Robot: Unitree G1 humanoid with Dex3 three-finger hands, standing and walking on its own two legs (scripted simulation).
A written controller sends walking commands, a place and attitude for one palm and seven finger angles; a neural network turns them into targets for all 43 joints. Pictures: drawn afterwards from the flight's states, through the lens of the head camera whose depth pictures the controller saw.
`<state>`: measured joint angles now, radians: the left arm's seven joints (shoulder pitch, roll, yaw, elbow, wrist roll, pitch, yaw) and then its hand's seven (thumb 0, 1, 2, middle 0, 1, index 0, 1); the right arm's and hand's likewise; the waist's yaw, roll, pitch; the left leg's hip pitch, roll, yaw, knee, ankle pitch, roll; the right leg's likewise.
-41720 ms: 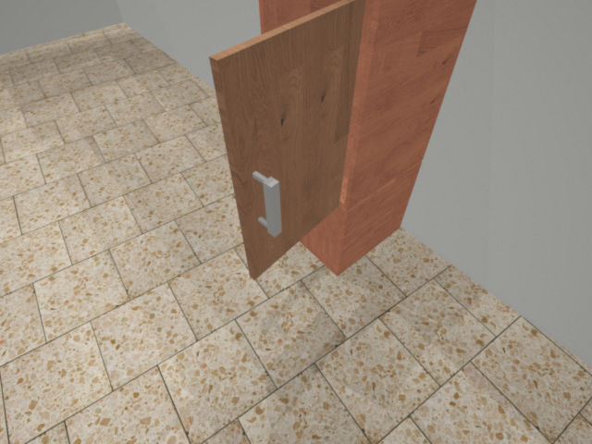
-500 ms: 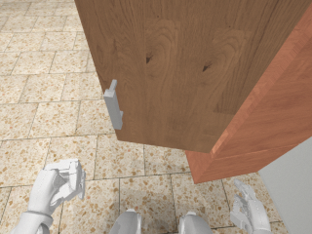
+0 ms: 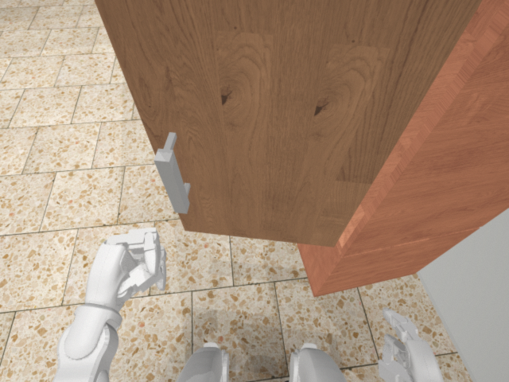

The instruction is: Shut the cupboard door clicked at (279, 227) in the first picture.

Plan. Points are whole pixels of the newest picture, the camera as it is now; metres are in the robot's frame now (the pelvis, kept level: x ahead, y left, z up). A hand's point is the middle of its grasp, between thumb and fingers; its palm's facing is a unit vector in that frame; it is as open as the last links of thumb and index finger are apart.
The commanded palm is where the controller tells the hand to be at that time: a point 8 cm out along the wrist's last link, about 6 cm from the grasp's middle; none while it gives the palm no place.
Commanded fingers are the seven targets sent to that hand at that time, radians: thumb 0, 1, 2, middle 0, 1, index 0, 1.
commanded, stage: bring the fist close to the handle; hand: left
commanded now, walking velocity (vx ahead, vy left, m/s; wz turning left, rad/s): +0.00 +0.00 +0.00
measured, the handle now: (177, 175) +0.44 +0.15 +0.04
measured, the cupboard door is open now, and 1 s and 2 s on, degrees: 71 71 55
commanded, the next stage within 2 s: push the door shut along its arc in 0.84 s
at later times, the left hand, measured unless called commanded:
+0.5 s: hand (193, 228) +0.34 +0.11 +0.04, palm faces -0.10 -0.99 -0.03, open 3.1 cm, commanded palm +0.32 +0.17 +0.04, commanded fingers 0.00 0.90 0.90 -1.30 -1.50 -1.30 -1.50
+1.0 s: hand (182, 231) +0.34 +0.13 +0.03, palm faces -0.10 -0.99 -0.03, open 3.1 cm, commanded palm +0.33 +0.18 +0.04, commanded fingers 0.00 0.90 0.90 -1.30 -1.50 -1.30 -1.50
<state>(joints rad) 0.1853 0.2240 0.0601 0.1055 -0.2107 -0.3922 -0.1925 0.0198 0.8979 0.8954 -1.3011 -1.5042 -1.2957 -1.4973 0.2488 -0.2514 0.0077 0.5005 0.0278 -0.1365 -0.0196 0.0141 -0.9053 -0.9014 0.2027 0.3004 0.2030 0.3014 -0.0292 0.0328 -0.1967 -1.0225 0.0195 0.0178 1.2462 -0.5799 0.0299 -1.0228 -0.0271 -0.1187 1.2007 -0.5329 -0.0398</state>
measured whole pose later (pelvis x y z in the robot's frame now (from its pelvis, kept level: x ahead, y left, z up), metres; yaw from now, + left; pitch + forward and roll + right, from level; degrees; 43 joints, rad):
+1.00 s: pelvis +0.00 +0.00 +0.01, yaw +0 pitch +20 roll -1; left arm -0.12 0.20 0.06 0.42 -0.17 -0.44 -0.15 0.02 0.90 0.90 -1.30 -1.50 -1.30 -1.50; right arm 0.23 -0.25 0.00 0.54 0.02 -0.02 0.00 0.01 -0.91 -0.90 0.20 0.30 0.20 0.30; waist -0.04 0.02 -0.17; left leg -1.00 0.02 0.03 1.20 -0.56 0.02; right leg -1.01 -0.02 -0.10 1.17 -0.52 -0.04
